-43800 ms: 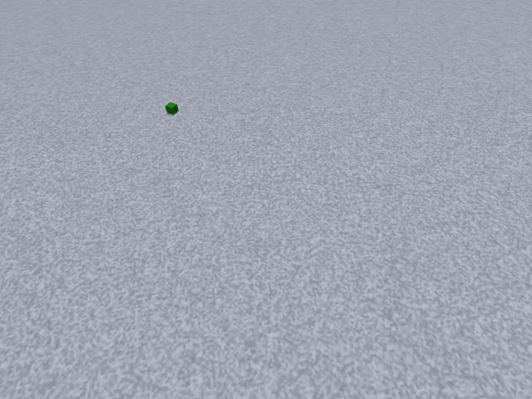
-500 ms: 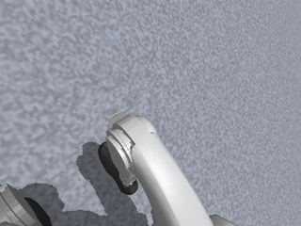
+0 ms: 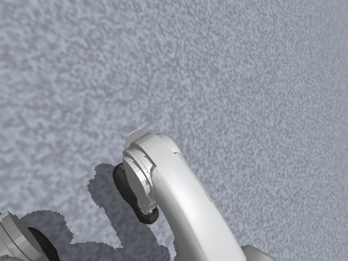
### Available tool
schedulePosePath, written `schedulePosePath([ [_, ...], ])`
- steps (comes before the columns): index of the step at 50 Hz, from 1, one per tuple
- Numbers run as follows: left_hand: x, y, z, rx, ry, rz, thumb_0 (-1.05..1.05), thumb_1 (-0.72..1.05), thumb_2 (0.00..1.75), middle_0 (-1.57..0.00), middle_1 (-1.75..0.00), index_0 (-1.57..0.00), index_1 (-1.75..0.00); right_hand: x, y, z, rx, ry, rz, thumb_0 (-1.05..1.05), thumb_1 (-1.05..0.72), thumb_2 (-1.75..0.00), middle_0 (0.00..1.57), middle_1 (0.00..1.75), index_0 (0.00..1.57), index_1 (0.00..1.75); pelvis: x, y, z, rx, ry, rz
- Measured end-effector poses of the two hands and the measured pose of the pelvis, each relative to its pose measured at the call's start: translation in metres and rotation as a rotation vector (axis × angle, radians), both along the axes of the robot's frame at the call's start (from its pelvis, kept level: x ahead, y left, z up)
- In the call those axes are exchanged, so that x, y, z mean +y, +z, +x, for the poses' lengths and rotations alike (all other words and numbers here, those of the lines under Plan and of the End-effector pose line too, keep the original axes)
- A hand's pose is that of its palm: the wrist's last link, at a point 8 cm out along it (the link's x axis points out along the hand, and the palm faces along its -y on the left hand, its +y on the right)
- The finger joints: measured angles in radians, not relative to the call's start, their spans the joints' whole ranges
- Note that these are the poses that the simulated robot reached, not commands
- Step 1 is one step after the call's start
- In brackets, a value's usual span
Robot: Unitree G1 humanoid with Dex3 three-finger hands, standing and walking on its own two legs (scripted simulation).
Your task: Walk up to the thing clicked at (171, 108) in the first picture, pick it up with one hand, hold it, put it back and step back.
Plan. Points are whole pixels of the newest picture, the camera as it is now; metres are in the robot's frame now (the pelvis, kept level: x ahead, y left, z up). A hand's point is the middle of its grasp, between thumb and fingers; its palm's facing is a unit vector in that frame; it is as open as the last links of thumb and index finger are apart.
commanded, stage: close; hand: left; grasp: from above
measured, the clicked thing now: out of the picture +0.46 +0.33 -0.31
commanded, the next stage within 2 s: settle in 1.14 s
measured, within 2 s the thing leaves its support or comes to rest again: leaves its support in 1.64 s
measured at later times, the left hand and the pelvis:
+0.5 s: hand out of the picture +0.46 +0.31 -0.28, palm faces -0.17 -0.41 -0.90, open 9.1 cm; pelvis +0.00 +0.00 +0.00, yaw +0 degrees
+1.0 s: hand out of the picture +0.46 +0.31 -0.28, palm faces -0.17 -0.41 -0.90, open 8.7 cm; pelvis +0.00 +0.00 +0.00, yaw +0 degrees
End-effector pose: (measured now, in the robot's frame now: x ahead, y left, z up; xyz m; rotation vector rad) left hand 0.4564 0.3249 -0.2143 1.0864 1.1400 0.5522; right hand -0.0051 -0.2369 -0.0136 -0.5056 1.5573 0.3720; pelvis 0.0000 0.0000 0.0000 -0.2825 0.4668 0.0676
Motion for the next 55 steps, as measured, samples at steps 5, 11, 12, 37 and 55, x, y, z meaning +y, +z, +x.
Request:
schedulePosePath([
  [5,-0.0016,-0.0004,0.0004,0.005,-0.009,0.002,0.0,-0.04,0.7,-0.44,-0.83,-0.46,-0.81,-0.0001,0.0012,0.0003,0.003,0.0,-0.001,0.01,-0.91,-0.9,0.19,0.29,0.19,0.3,-0.0002,0.0012,0.0005,0.002,0.001,-0.001],
  [11,-0.0054,-0.0031,0.0012,-0.002,0.0,-0.005,0.0,0.04,0.64,-0.5,-0.78,-0.53,-0.76,-0.0002,0.0039,0.0002,0.011,0.006,-0.001,0.01,-0.9,-0.9,0.19,0.29,0.19,0.3,-0.0007,0.0023,0.0007,0.004,0.0,-0.001],
  [12,-0.0059,-0.0036,0.0013,-0.003,0.001,-0.006,0.0,0.05,0.63,-0.5,-0.77,-0.53,-0.75,-0.0003,0.0043,0.0002,0.012,0.007,-0.002,0.01,-0.9,-0.9,0.19,0.29,0.19,0.3,-0.0008,0.0024,0.0007,0.004,-0.001,-0.001],
  [37,-0.0053,-0.0041,0.0011,-0.003,-0.006,-0.005,0.0,0.19,0.45,-0.64,-0.61,-0.71,-0.6,-0.0019,0.0015,0.0049,0.006,0.017,0.001,0.01,-0.91,-0.89,0.19,0.29,0.19,0.3,-0.0013,0.0027,0.0012,0.007,-0.002,0.0],
  [55,-0.0051,-0.0034,0.0004,-0.003,-0.023,0.001,0.0,0.21,0.39,-0.7,-0.52,-0.76,-0.52,-0.0001,0.0039,0.0042,0.006,0.012,-0.007,0.01,-0.9,-0.89,0.19,0.29,0.19,0.3,0.0004,0.0035,0.0013,0.007,-0.001,-0.005],
])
